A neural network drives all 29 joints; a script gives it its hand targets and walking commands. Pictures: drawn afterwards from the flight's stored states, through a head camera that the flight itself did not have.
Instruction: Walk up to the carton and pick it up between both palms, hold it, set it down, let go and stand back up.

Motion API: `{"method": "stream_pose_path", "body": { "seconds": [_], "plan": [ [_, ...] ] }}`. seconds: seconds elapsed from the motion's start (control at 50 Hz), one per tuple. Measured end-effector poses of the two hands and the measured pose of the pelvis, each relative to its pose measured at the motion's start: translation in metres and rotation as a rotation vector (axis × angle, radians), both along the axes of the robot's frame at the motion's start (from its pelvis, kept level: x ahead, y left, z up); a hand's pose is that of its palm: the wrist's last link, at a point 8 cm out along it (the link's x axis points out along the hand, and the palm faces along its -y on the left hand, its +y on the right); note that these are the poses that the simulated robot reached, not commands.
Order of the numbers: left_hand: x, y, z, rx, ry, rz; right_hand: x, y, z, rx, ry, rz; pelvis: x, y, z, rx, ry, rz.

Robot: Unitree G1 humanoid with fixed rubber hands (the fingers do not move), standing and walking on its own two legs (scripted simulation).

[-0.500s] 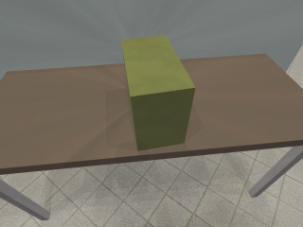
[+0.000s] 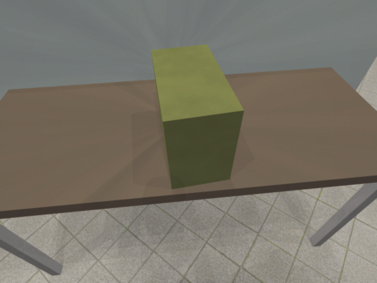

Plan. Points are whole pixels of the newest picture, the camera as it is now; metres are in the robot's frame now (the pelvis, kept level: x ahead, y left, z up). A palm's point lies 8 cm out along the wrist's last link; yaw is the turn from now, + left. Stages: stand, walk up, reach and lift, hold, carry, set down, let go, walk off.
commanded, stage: stand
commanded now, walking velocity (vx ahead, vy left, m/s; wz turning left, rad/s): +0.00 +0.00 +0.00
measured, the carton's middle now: (190, 114) +0.54 -0.01 +0.06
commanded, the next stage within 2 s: walk up in 0.08 s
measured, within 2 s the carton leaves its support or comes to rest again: neither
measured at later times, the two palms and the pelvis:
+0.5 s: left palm out of the picture +0.07 +0.26 -0.12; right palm out of the picture +0.08 -0.26 -0.13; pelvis +0.00 +0.00 +0.00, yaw +0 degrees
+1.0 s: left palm out of the picture +0.08 +0.26 -0.12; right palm out of the picture +0.08 -0.26 -0.13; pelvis +0.01 +0.00 +0.00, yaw +0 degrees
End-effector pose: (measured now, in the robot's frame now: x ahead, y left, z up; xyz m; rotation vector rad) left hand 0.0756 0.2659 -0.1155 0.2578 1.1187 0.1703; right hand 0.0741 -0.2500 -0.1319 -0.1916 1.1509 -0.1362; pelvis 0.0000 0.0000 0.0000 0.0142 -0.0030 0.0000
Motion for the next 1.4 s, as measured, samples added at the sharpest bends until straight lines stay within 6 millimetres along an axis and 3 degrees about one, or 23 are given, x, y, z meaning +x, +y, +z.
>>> {"method": "stream_pose_path", "body": {
  "seconds": [0.46,1.4],
  "plan": [
    [-0.002,-0.003,-0.001,-0.011,0.031,0.008,0.003,-0.005,0.0,-0.005,-0.001,0.006,0.003,-0.003,0.001,0.002,0.002,0.006],
    [0.013,-0.005,0.0,-0.016,0.029,0.005,0.011,-0.012,0.002,-0.026,0.004,0.013,0.011,-0.005,0.001,0.002,0.013,0.01]
  ]
}}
